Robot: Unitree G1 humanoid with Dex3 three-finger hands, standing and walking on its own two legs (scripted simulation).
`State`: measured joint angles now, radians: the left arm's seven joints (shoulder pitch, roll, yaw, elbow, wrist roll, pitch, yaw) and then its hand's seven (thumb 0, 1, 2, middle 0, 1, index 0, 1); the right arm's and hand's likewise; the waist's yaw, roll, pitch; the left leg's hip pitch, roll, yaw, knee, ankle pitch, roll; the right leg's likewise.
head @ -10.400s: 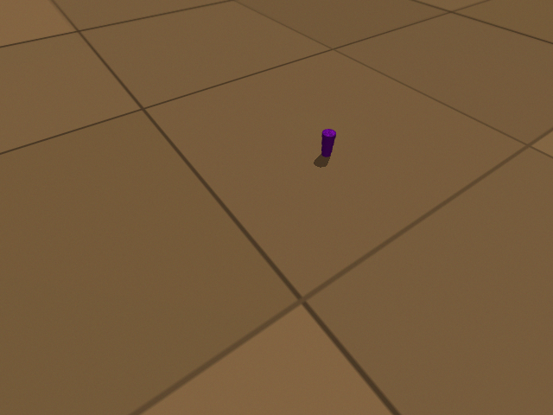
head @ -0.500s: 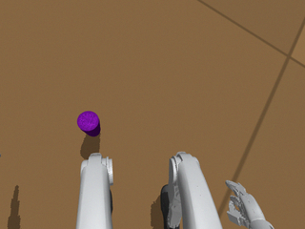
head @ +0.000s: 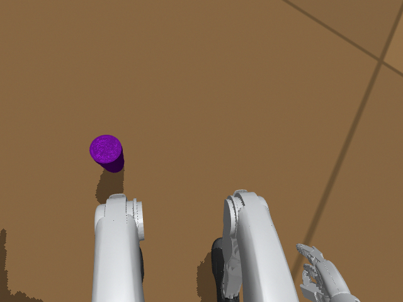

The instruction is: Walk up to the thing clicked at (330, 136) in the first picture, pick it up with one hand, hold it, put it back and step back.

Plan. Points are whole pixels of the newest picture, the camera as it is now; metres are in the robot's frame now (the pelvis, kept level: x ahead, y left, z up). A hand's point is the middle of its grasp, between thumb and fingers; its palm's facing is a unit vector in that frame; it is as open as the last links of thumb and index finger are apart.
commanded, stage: go down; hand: left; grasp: from the side
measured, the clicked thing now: (110, 157) +0.47 +0.22 -0.32
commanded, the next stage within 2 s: approach in 0.46 s
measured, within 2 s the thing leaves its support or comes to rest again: neither
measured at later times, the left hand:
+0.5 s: hand out of the picture +0.40 +0.41 -0.01, palm faces +0.17 -0.98 -0.10, open 17.1 cm
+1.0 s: hand (24, 153) +0.42 +0.36 -0.15, palm faces +0.10 -0.99 +0.03, open 17.5 cm
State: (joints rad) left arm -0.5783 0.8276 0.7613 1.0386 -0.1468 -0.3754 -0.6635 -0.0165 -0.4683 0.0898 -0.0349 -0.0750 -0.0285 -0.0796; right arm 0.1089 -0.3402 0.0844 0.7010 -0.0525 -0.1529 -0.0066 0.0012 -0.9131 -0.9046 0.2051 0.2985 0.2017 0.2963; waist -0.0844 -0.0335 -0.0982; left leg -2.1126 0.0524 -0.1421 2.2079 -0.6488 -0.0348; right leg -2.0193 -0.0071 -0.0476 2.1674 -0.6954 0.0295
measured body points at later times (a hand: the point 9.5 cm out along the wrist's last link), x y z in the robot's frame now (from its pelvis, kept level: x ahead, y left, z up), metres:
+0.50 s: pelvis +0.00 +0.00 -0.02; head +0.21 +0.07 +0.37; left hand +0.38 +0.46 +0.00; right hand +0.15 -0.28 -0.12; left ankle +0.09 +0.14 -0.36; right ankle +0.10 -0.13 -0.36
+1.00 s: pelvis +0.00 +0.01 -0.07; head +0.23 +0.11 +0.30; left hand +0.41 +0.41 -0.15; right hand +0.15 -0.27 -0.14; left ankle +0.09 +0.14 -0.36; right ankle +0.10 -0.13 -0.36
